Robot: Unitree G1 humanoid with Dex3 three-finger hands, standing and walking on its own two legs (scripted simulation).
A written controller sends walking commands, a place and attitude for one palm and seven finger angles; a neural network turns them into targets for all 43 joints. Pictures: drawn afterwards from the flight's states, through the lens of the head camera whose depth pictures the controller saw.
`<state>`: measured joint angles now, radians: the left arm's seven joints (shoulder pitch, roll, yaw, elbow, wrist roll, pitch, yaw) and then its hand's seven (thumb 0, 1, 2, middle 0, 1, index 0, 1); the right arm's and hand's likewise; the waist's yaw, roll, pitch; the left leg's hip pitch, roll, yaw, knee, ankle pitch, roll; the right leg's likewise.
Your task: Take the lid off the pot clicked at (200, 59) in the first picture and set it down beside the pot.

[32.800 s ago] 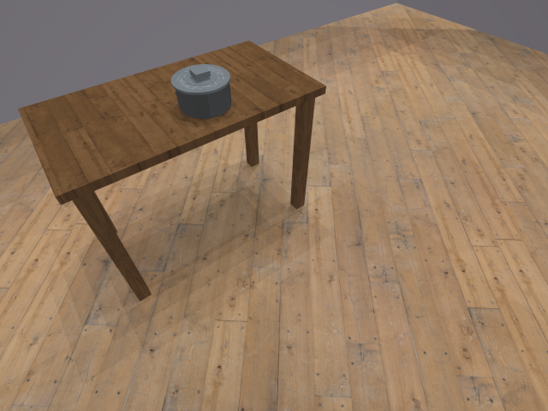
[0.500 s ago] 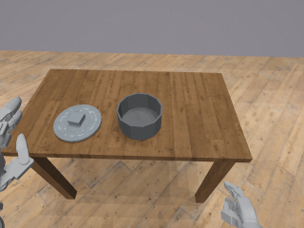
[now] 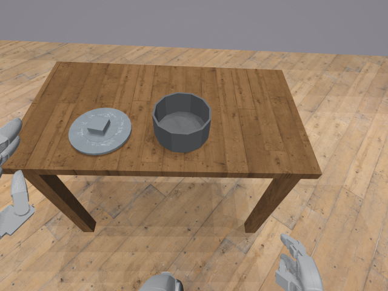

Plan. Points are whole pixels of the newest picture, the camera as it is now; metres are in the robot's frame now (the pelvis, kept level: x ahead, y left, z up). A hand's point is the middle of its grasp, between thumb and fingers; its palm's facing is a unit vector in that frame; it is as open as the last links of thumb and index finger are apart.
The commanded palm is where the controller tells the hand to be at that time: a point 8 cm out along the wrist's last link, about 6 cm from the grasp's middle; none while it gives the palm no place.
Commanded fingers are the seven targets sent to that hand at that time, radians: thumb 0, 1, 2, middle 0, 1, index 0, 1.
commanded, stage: step back with the hand held close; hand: left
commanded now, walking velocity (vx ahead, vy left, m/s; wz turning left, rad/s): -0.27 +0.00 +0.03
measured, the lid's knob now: (99, 125) +0.55 +0.32 -0.07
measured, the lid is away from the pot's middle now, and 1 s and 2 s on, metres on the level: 0.25 0.25 0.25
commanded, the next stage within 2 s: stop stepping back and stand still in 0.88 s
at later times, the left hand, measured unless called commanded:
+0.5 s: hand (18, 243) +0.15 +0.23 +0.17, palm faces +0.29 -0.86 -0.43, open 7.4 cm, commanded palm +0.08 +0.28 +0.19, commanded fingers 0.00 0.90 0.90 -0.20 -0.30 -0.20 -0.30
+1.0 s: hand out of the picture +0.08 +0.25 +0.18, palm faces +0.27 -0.88 -0.38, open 7.4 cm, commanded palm +0.00 +0.31 +0.19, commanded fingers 0.00 0.90 0.90 -0.20 -0.30 -0.20 -0.30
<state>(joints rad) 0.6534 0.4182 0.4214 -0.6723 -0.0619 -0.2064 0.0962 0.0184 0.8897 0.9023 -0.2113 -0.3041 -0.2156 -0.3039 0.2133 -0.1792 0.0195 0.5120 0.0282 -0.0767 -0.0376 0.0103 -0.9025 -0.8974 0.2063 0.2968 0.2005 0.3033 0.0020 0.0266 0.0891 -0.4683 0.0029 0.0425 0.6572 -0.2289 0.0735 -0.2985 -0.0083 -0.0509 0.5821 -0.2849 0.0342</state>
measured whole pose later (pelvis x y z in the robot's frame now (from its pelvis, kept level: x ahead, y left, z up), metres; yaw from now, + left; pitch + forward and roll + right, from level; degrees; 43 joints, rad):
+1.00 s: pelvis -0.14 +0.03 -0.02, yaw -2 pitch +0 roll -2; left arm 0.48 0.43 0.41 -0.64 -0.05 -0.31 0.09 0.01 0.89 0.90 -0.21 -0.30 -0.22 -0.30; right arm 0.18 -0.17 0.00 0.58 0.02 -0.11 -0.02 0.01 -0.90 -0.90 0.21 0.30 0.20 0.30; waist -0.04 -0.08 0.06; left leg -0.45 0.00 0.02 0.76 -0.27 0.03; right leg -0.40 -0.05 -0.02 0.86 -0.43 0.04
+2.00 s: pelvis -0.23 +0.06 -0.02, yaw +2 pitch +1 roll +1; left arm 0.29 0.21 0.10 0.62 0.04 0.09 0.01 0.01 0.91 0.90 -0.19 -0.30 -0.19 -0.30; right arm 0.28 -0.20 -0.02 0.78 -0.05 0.01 0.02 0.01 -0.91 -0.90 0.21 0.30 0.20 0.30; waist -0.04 -0.04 -0.04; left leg -0.38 -0.02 0.10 0.78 -0.41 0.06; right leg -0.42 -0.04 -0.04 0.93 -0.48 -0.02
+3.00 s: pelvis -0.18 +0.05 +0.02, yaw +2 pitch -1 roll -1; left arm 0.23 0.16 0.02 1.08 0.01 0.00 0.05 0.01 0.94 0.90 -0.20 -0.30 -0.20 -0.30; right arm 0.30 -0.11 -0.03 1.09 -0.01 0.01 -0.04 0.00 -0.91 -0.90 0.20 0.30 0.20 0.30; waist -0.01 -0.01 0.07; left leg -0.12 0.02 0.07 0.48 -0.34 0.02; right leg -0.13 0.04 0.01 0.45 -0.30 -0.02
